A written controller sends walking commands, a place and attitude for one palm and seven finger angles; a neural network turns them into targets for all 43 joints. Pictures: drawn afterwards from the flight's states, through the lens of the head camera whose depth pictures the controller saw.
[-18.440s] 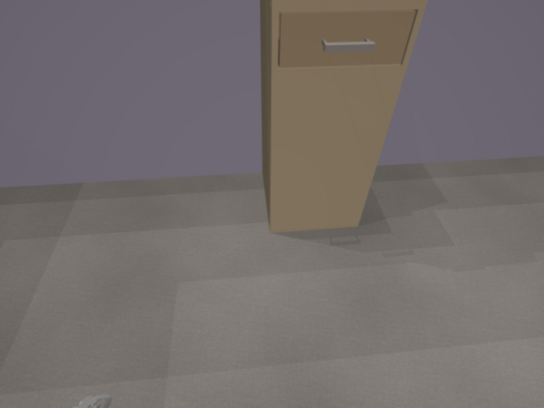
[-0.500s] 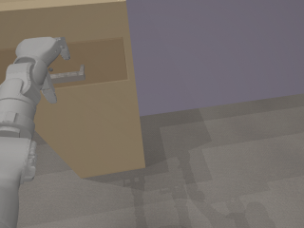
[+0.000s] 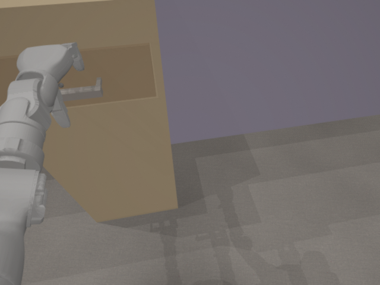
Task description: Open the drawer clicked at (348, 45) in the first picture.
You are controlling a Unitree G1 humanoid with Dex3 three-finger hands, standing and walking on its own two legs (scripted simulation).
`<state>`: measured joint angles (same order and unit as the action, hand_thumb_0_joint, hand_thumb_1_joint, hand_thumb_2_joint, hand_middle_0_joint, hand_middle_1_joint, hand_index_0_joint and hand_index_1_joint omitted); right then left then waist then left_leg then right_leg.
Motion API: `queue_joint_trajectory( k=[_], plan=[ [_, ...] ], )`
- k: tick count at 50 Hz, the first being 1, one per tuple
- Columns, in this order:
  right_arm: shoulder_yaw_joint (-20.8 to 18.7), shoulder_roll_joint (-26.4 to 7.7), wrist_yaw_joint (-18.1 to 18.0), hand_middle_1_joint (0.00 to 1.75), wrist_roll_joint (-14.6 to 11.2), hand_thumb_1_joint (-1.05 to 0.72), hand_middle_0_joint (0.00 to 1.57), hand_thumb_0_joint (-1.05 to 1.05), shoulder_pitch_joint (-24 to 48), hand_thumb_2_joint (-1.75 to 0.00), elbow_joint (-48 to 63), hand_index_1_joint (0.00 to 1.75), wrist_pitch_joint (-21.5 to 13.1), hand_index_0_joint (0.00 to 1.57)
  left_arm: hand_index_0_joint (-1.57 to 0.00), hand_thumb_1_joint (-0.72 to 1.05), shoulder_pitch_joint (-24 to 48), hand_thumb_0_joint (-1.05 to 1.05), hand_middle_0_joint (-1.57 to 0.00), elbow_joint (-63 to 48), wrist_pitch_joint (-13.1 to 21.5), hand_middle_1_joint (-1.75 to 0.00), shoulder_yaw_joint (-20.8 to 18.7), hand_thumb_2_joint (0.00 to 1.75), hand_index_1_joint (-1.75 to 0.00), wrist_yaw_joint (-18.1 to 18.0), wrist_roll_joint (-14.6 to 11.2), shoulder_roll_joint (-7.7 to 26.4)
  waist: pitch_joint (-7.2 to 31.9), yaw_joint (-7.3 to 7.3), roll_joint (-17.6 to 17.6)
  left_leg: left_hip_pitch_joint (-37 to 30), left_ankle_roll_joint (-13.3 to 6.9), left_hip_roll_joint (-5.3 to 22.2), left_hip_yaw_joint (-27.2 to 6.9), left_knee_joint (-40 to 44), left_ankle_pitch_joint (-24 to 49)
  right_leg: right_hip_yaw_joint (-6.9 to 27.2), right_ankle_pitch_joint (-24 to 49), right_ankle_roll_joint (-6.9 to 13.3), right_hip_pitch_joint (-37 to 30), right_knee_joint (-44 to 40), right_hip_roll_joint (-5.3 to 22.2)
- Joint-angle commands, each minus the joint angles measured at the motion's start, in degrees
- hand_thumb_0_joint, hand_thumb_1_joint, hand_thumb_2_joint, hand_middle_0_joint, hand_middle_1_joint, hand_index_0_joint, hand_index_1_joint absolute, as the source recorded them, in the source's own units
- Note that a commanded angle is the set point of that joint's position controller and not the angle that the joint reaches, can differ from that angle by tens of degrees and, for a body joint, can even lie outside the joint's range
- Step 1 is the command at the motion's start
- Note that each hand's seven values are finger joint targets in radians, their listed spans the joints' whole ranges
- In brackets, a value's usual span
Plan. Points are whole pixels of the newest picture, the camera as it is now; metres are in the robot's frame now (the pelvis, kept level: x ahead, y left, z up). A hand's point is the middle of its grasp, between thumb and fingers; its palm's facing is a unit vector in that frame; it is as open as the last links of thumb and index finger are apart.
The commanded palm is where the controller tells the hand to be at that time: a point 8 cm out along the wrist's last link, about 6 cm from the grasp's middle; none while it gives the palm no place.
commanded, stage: lower the fingers behind the handle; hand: left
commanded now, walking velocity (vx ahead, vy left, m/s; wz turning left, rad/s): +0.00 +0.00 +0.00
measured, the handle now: (70, 89) +0.54 +0.25 +0.13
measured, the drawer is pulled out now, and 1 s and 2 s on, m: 0.00 0.00 0.00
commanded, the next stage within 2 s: lift the fingers back up to retry in 1.06 s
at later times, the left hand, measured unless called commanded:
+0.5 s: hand (62, 86) +0.50 +0.24 +0.17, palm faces +0.03 -0.02 -1.00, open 13.5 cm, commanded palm +0.49 +0.26 +0.18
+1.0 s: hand (62, 87) +0.50 +0.24 +0.16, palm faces +0.05 -0.02 -1.00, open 13.6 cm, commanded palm +0.50 +0.27 +0.17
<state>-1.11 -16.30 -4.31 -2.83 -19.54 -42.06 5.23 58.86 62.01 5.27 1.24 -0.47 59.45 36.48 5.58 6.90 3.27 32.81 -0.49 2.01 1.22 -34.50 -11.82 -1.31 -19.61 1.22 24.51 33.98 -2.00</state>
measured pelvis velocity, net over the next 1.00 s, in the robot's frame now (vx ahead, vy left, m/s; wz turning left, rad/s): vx -0.02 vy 0.02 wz -0.02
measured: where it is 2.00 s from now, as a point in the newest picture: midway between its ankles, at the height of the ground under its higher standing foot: outside the picture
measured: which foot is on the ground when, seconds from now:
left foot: down 0.00-1.00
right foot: down 0.00-1.00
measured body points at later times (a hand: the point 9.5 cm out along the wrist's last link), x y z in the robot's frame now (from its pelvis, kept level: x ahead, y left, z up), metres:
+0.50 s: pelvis -0.01 +0.00 -0.01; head +0.03 +0.00 +0.44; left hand +0.49 +0.24 +0.22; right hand +0.00 -0.28 -0.13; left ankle +0.05 +0.12 -0.72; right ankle -0.03 -0.11 -0.73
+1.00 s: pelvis -0.02 +0.02 -0.01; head +0.03 +0.02 +0.44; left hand +0.49 +0.24 +0.22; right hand -0.02 -0.26 -0.13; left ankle +0.05 +0.12 -0.73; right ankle -0.03 -0.11 -0.73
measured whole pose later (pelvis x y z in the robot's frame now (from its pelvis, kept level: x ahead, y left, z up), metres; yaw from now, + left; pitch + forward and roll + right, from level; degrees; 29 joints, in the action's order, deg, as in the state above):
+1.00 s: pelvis -0.02 +0.02 -0.01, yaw -1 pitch +12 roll -2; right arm 0.4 -16.1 -4.9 -2.9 -21.4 -39.5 5.5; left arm 65.0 66.9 1.5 4.6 -4.1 60.4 36.2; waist 6.1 8.7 2.6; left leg 39.3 -1.7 1.9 1.9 -39.3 -11.9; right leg -0.6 -19.8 0.0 31.5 39.4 -1.7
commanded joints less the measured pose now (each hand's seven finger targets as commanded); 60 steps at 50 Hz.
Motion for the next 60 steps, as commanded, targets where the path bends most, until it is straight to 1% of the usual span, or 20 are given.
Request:
queue_joint_trajectory(
  k=[1, 2, 3, 6, 8, 10, 12, 13, 18, 22, 29, 32, 33, 39, 42, 48, 52, 56, 58, 60],
  plan=[
    [-2.7, -9.3, -1.1, 0.30, -0.2, -0.90, 0.20, 0.00, -3.4, -0.90, 4.6, 0.30, -1.4, 0.20, -0.30, -0.50, 28.2, 0.00, -0.30, -6.9, -4.3, -1.20, -5.3, 0.30, -1.20, -3.0, 0.6, 22.5, 14.3, 0.07, -2.6, -11.8, -2.4, -2.1, 1.0, 2.2, 1.5, 1.9, 7.7, -1.0, 0.6, -6.9, 0.3],
    [-2.7, -9.2, -1.0, 0.30, -0.3, -0.90, 0.20, 0.00, -3.3, -0.90, 4.7, 0.30, -1.5, 0.20, -0.30, -0.50, 29.0, 0.00, -0.30, -7.1, -4.3, -1.20, -3.6, 0.30, -1.20, -3.0, 0.5, 20.7, 13.1, 0.44, -1.3, -11.7, -2.3, -2.0, 1.0, 2.3, 0.7, 1.8, 6.6, -1.0, 1.8, -6.9, 0.3],
    [-2.8, -9.1, -0.9, 0.30, -0.1, -0.90, 0.20, 0.00, -3.7, -0.90, 4.5, 0.30, -1.6, 0.20, -0.30, -0.50, 28.4, 0.00, -0.30, -6.4, -4.3, -1.20, -3.7, 0.30, -1.20, -2.9, 0.2, 20.0, 13.4, 0.51, -2.8, -11.7, -2.4, -1.9, 1.0, 2.1, 1.0, 1.9, 7.0, -0.9, 1.2, -7.2, 0.4],
    [-2.5, -9.5, -1.1, 0.30, -0.3, -0.90, 0.20, 0.00, -3.8, -0.90, 4.5, 0.30, -1.5, 0.20, -0.30, -0.50, 27.6, 0.00, -0.30, -4.0, -5.2, -1.20, -3.1, 0.30, -1.20, -3.0, 0.8, 20.4, 11.2, 0.95, -3.5, -10.1, -2.3, -1.8, 0.9, 2.4, -1.9, 1.8, 4.0, -1.1, 3.2, -7.2, 0.4],
    [-2.6, -9.6, -1.0, 0.30, -0.1, -0.90, 0.20, 0.00, -4.3, -0.90, 4.3, 0.30, -1.7, 0.20, -0.30, -0.50, 28.3, 0.00, -0.30, -3.7, -5.2, -1.20, -2.4, 0.30, -1.20, -2.8, 0.7, 19.3, 12.1, 1.30, -4.5, -10.0, -2.4, -1.6, 0.8, 2.1, -1.9, 1.9, 3.9, -1.1, 3.1, -7.1, 0.4],
    [-2.6, -9.5, -1.0, 0.30, -0.1, -0.90, 0.20, 0.00, -4.5, -0.90, 4.6, 0.30, -1.5, 0.20, -0.30, -0.50, 27.7, 0.00, -0.30, -3.3, -5.4, -1.20, -2.8, 0.30, -1.20, -3.0, 1.3, 20.1, 13.0, 1.03, -3.0, -10.2, -2.4, -1.8, 1.1, 1.9, -1.8, 2.0, 3.9, -1.1, 3.4, -6.7, 0.5],
    [-2.5, -9.3, -0.9, 0.30, -0.1, -0.90, 0.20, 0.00, -4.7, -0.90, 4.7, 0.30, -1.7, 0.20, -0.30, -0.50, 27.9, 0.00, -0.30, -2.9, -5.7, -1.20, -0.6, 0.30, -1.20, -2.9, 1.2, 17.2, 11.5, 1.35, -2.4, -9.9, -2.3, -1.8, 0.9, 1.9, -3.0, 1.6, 2.5, -1.0, 5.2, -6.5, 0.3],
    [-2.7, -9.6, -0.9, 0.30, 0.0, -0.90, 0.20, 0.00, -5.1, -0.90, 4.2, 0.30, -1.7, 0.20, -0.30, -0.50, 27.6, 0.00, -0.30, -2.5, -5.7, -1.20, -1.5, 0.30, -1.20, -2.8, 1.2, 17.9, 12.2, 1.64, -4.3, -9.9, -2.4, -1.5, 0.8, 1.7, -2.4, 1.6, 3.1, -1.1, 4.6, -6.6, 0.4],
    [-2.4, -9.7, -1.1, 0.30, 0.0, -0.90, 0.20, 0.00, -5.5, -0.90, 4.6, 0.30, -1.4, 0.20, -0.30, -0.50, 26.4, 0.00, -0.30, -0.5, -6.1, -1.20, -1.9, 0.30, -1.20, -2.7, 1.6, 19.0, 12.2, 1.49, -5.5, -7.8, -2.5, -1.7, 1.0, 1.2, -3.5, 2.0, 2.5, -1.2, 4.2, -6.4, 0.5],
    [-2.4, -9.6, -1.0, 0.30, 0.0, -0.90, 0.20, 0.00, -5.6, -0.90, 5.3, 0.30, -1.2, 0.20, -0.30, -0.50, 25.5, 0.00, -0.30, 0.3, -6.1, -1.20, -0.6, 0.30, -1.20, -2.8, 1.9, 17.3, 10.4, 1.60, -3.8, -7.6, -2.2, -1.7, 0.8, 1.2, -4.6, 1.5, 1.0, -1.0, 6.9, -5.7, 0.2],
    [-2.1, -9.9, -1.4, 0.30, -0.1, -0.90, 0.20, 0.00, -5.8, -0.90, 5.9, 0.30, -1.0, 0.20, -0.30, -0.50, 23.6, 0.00, -0.30, 2.6, -6.4, -1.20, -0.9, 0.30, -1.20, -2.7, 2.1, 18.5, 9.8, 1.83, -6.2, -5.2, -2.3, -1.5, 1.1, 0.7, -6.6, 2.0, -0.9, -1.4, 6.8, -5.8, 0.4],
    [-2.0, -9.8, -1.3, 0.30, -0.1, -0.90, 0.20, 0.00, -5.8, -0.90, 6.4, 0.30, -1.1, 0.20, -0.30, -0.50, 22.7, 0.00, -0.30, 3.5, -6.8, -1.20, 0.9, 0.30, -1.20, -2.7, 1.9, 15.9, 8.7, 2.02, -5.3, -5.5, -2.1, -1.6, 1.0, 0.8, -7.4, 1.6, -1.7, -1.2, 8.6, -5.6, 0.2],
    [-2.0, -9.9, -1.4, 0.30, -0.1, -0.90, 0.20, 0.00, -6.0, -0.90, 6.3, 0.30, -1.0, 0.20, -0.30, -0.50, 22.3, 0.00, -0.30, 4.2, -6.9, -1.20, 0.5, 0.30, -1.20, -2.5, 1.8, 16.4, 8.6, 2.14, -6.8, -5.0, -2.2, -1.5, 0.9, 0.6, -7.7, 1.6, -1.9, -1.2, 8.0, -5.9, 0.2],
    [-2.0, -9.7, -1.5, 0.30, -0.1, -0.90, 0.20, 0.00, -6.1, -0.90, 6.7, 0.30, -0.9, 0.20, -0.30, -0.50, 23.5, 0.00, -0.30, 3.0, -6.9, -1.20, -0.2, 0.30, -1.20, -2.8, 2.4, 17.9, 10.2, 1.75, -4.5, -4.9, -2.2, -1.6, 1.2, 0.4, -7.9, 1.9, -2.3, -1.2, 8.1, -5.1, 0.2],
    [-1.9, -9.8, -1.6, 0.30, -0.2, -0.90, 0.20, 0.00, -5.7, -0.90, 7.0, 0.30, -1.1, 0.20, -0.30, -0.50, 23.3, 0.00, -0.30, 3.6, -7.2, -1.20, 1.2, 0.30, -1.20, -2.7, 1.9, 16.0, 8.4, 2.25, -5.1, -4.8, -2.1, -1.4, 0.9, 0.7, -9.6, 1.5, -3.9, -1.2, 9.9, -5.1, 0.1],
    [-1.7, -9.9, -1.7, 0.30, -0.2, -0.90, 0.20, 0.00, -6.1, -0.90, 6.8, 0.30, -1.4, 0.20, -0.30, -0.50, 24.7, 0.00, -0.30, 4.0, -7.7, -1.20, 1.3, 0.30, -1.20, -2.4, 1.7, 16.1, 9.0, 2.56, -6.5, -4.9, -2.1, -1.2, 0.5, 0.7, -10.5, 1.3, -4.6, -1.2, 10.1, -5.0, -0.1],
    [-1.6, -9.7, -1.8, 0.30, -0.1, -0.90, 0.20, 0.00, -6.3, -0.90, 7.0, 0.30, -1.5, 0.20, -0.30, -0.50, 25.2, 0.00, -0.30, 4.2, -7.7, -1.20, 1.5, 0.30, -1.20, -2.5, 2.1, 16.0, 9.2, 2.36, -4.9, -4.7, -2.0, -1.3, 0.4, 0.7, -10.6, 1.1, -4.6, -1.1, 10.9, -4.1, -0.1],
    [-1.6, -9.8, -1.8, 0.30, -0.1, -0.90, 0.20, 0.00, -6.2, -0.90, 7.2, 0.30, -1.4, 0.20, -0.30, -0.50, 24.7, 0.00, -0.30, 3.8, -7.4, -1.20, 0.1, 0.30, -1.20, -2.5, 2.2, 17.7, 10.0, 1.95, -5.4, -4.3, -2.0, -1.3, 0.4, 0.2, -10.2, 1.3, -4.4, -1.2, 10.3, -4.0, 0.0],
    [-1.6, -9.7, -1.8, 0.30, -0.1, -0.90, 0.20, 0.00, -6.3, -0.90, 7.3, 0.30, -1.4, 0.20, -0.30, -0.50, 24.9, 0.00, -0.30, 4.0, -7.6, -1.20, 0.9, 0.30, -1.20, -2.5, 2.0, 16.3, 10.0, 2.39, -6.2, -4.7, -2.0, -1.2, 0.1, 0.3, -10.5, 1.0, -4.6, -1.1, 10.7, -4.1, -0.2],
    [-1.7, -9.6, -1.7, 0.30, -0.1, -0.90, 0.20, 0.00, -6.2, -0.90, 7.2, 0.30, -1.7, 0.20, -0.30, -0.50, 26.9, 0.00, -0.30, 2.5, -7.5, -1.20, 0.1, 0.30, -1.20, -2.8, 1.8, 17.2, 10.1, 2.09, -4.3, -5.3, -2.0, -1.0, 0.1, 0.6, -11.1, 1.1, -4.9, -1.1, 11.1, -3.9, -0.1]
  ],
)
